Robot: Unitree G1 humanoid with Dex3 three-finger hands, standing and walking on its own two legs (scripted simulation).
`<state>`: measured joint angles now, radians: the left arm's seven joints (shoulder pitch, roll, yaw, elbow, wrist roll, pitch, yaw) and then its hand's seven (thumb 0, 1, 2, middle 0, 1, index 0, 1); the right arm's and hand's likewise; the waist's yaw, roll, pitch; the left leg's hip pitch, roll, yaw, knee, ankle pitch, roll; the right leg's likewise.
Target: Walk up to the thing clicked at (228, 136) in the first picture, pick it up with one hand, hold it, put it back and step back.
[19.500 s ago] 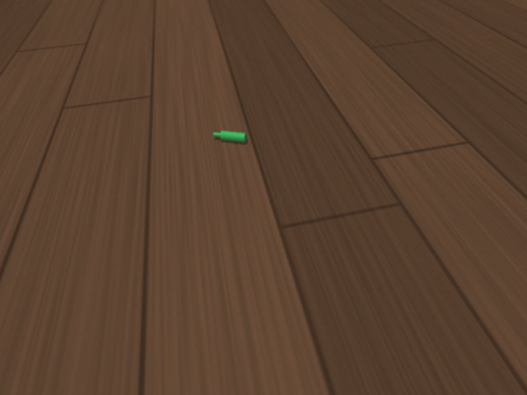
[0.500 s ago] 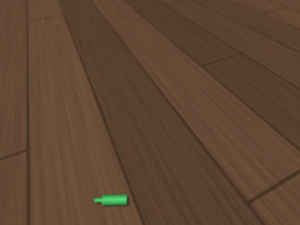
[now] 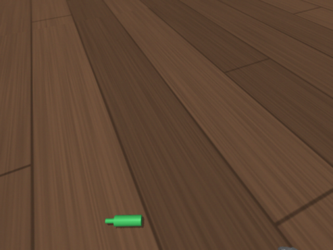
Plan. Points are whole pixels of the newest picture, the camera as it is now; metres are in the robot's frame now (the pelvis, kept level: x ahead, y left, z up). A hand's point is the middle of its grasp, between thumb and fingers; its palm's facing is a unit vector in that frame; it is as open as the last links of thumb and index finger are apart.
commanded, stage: stand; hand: left
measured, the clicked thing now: (123, 220) +0.40 +0.29 -0.75
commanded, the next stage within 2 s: none
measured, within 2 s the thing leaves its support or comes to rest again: neither
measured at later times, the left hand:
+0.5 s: hand out of the picture +0.06 +0.26 -0.16, palm faces -0.03 -0.94 -0.34, open 7.4 cm
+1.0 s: hand out of the picture +0.07 +0.25 -0.16, palm faces -0.03 -0.94 -0.35, open 7.4 cm
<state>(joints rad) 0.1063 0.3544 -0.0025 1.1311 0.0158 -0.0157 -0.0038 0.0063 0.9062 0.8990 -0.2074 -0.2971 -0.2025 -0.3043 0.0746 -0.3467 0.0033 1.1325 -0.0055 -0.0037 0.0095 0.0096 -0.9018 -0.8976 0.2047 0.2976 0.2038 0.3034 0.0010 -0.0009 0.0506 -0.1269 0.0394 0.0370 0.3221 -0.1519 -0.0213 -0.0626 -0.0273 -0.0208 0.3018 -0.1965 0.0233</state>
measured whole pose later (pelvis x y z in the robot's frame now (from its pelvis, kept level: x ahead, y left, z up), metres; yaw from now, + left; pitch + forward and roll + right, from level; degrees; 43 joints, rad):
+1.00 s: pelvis +0.00 +0.00 +0.00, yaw +0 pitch -2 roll +0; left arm 0.13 0.36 -0.01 1.12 0.02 -0.01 0.00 0.01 0.91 0.90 -0.21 -0.30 -0.20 -0.30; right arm 0.10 -0.35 0.00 1.13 -0.01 0.00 0.01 0.01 -0.90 -0.90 0.20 0.30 0.20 0.30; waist 0.00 0.00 0.05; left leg -0.13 0.04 0.04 0.33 -0.16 -0.02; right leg -0.07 -0.03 -0.02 0.32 -0.21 0.02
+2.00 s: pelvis +0.00 +0.00 +0.00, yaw +0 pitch -2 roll +0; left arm 0.14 0.36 0.00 1.11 0.02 -0.01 -0.01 0.01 0.91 0.90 -0.21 -0.30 -0.20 -0.30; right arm 0.11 -0.35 0.00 1.13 -0.01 0.00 0.01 0.01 -0.90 -0.90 0.20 0.30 0.20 0.30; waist 0.00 0.00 0.05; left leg -0.13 0.04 0.04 0.33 -0.16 -0.02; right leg -0.07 -0.03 -0.02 0.31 -0.20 0.02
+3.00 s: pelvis -0.01 +0.01 -0.08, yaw +0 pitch +15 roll -2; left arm 0.18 0.32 0.16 0.63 0.25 0.11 -0.01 0.00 -0.49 1.01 -0.08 -1.04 -0.06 -1.06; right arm 0.21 -0.24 -0.05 0.61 0.01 -0.11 -0.02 0.01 -0.87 -0.89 0.20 0.30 0.20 0.30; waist -0.02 0.00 -0.09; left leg -0.87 0.06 -0.01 1.07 -0.47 -0.01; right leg -0.79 -0.02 -0.03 1.04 -0.52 0.02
